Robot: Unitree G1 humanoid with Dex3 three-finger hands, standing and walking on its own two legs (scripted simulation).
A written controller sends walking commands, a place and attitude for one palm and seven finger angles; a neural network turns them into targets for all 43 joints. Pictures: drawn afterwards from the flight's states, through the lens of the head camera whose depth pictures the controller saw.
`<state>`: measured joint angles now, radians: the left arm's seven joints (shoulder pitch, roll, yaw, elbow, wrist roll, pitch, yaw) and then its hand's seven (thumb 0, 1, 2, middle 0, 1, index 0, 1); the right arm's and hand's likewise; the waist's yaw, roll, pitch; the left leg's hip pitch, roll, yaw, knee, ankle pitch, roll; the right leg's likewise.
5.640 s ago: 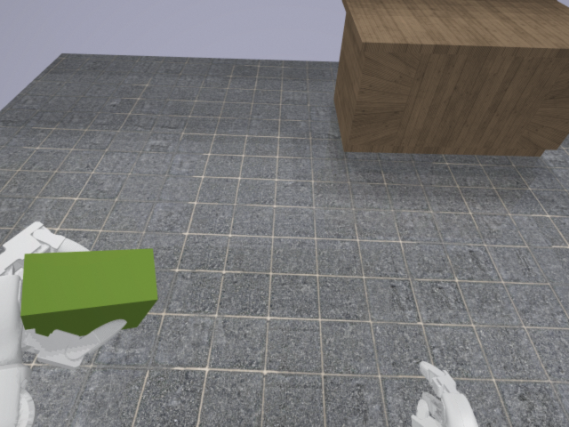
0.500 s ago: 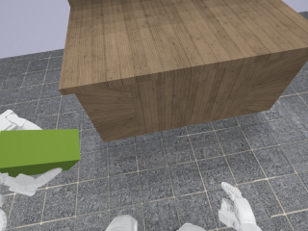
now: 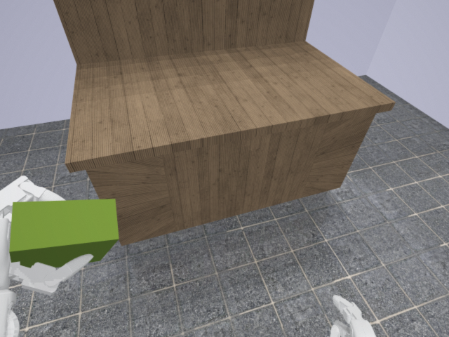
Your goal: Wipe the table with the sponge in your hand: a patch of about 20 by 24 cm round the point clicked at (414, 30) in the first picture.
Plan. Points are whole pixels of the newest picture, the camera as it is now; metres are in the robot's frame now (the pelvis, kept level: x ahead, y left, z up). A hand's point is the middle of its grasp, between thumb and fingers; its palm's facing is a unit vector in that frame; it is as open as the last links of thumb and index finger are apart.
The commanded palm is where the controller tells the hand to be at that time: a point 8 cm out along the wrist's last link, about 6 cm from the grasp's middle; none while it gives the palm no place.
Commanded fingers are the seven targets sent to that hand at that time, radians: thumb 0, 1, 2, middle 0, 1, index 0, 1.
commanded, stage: take the last steps up to it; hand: left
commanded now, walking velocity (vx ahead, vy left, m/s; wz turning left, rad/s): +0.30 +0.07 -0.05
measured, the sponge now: (78, 235) +0.22 +0.22 +0.15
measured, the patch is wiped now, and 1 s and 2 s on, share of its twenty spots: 0.00 0.00 0.00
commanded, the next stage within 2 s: none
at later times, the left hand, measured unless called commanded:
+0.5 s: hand (56, 209) +0.25 +0.27 +0.16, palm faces +0.41 -0.82 -0.39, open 9.9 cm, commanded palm +0.20 +0.30 +0.18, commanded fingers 0.00 0.10 1.30 -1.20 -1.60 -1.20 -1.60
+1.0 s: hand (106, 165) +0.35 +0.23 +0.15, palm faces +0.35 -0.83 -0.43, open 9.9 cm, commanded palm +0.29 +0.28 +0.18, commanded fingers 0.00 0.10 1.30 -1.20 -1.60 -1.20 -1.60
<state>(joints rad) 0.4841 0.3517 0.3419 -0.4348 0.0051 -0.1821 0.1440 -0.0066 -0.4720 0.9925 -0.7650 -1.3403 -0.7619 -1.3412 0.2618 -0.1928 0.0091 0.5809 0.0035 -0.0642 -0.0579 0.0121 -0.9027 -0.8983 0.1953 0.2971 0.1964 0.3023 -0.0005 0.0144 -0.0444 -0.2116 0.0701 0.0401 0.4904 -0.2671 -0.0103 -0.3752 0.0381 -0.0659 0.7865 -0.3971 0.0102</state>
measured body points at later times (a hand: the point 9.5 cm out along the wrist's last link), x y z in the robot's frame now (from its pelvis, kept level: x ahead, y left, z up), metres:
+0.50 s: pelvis +0.03 +0.02 -0.01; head +0.05 +0.04 +0.44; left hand +0.22 +0.31 +0.18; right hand +0.18 -0.24 -0.09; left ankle +0.08 +0.13 -0.74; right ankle -0.01 -0.10 -0.73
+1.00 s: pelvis +0.12 +0.00 +0.00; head +0.16 -0.01 +0.44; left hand +0.32 +0.27 +0.18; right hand +0.28 -0.24 -0.11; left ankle +0.10 +0.13 -0.67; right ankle +0.12 -0.09 -0.74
